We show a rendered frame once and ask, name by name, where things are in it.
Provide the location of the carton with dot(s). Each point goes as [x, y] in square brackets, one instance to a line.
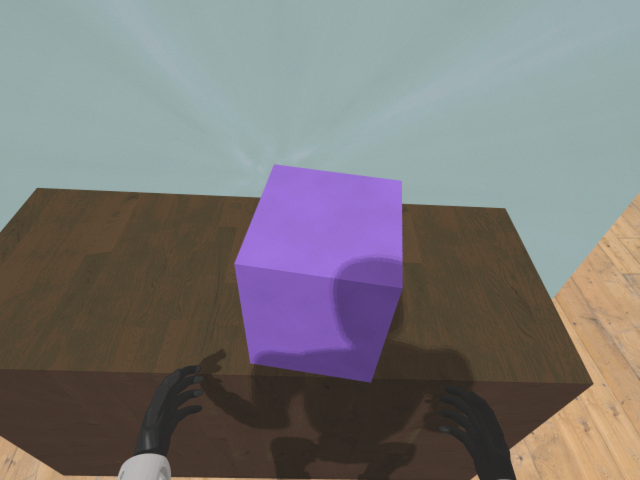
[320, 271]

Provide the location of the left robot hand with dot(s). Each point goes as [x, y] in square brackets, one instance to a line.
[162, 416]

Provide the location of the robot left forearm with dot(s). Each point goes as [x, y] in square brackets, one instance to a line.
[147, 466]

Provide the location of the right robot hand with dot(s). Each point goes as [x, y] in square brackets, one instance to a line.
[484, 438]

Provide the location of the pedestal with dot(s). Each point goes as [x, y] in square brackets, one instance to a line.
[103, 294]

